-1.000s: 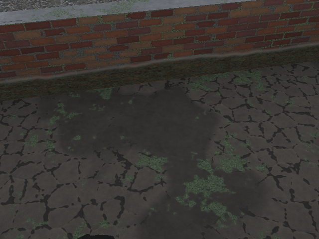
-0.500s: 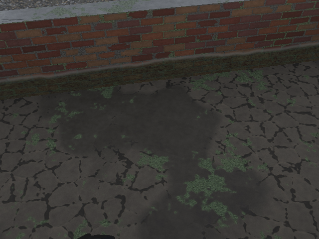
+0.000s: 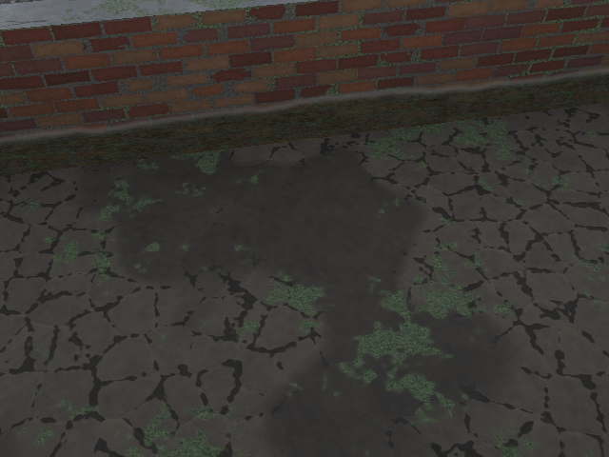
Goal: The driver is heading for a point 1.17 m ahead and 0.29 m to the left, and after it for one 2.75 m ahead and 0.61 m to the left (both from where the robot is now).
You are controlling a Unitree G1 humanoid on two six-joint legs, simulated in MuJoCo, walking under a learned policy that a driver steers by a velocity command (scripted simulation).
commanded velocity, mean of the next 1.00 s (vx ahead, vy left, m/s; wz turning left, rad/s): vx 0.03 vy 0.00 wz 0.00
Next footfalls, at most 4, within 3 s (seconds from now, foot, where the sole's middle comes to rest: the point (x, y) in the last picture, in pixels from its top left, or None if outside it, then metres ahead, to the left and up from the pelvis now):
none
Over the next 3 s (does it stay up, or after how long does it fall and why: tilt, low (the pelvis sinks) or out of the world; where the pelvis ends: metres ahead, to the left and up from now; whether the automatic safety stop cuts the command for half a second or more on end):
stays up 0.00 0.00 0.00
